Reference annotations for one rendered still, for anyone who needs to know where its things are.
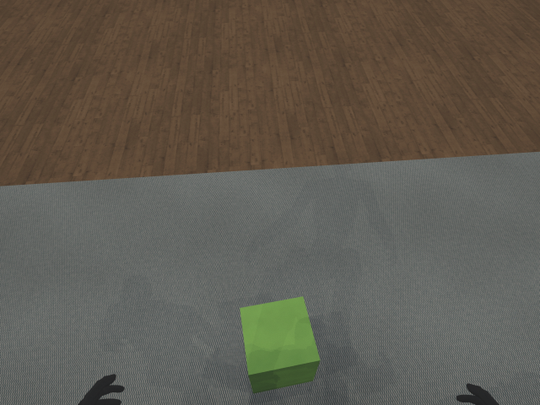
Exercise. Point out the carton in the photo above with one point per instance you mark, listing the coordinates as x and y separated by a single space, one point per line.
279 342

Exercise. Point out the robot right hand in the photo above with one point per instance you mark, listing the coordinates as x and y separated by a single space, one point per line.
481 397

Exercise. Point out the robot left hand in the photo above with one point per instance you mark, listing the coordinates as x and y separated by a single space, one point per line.
101 388

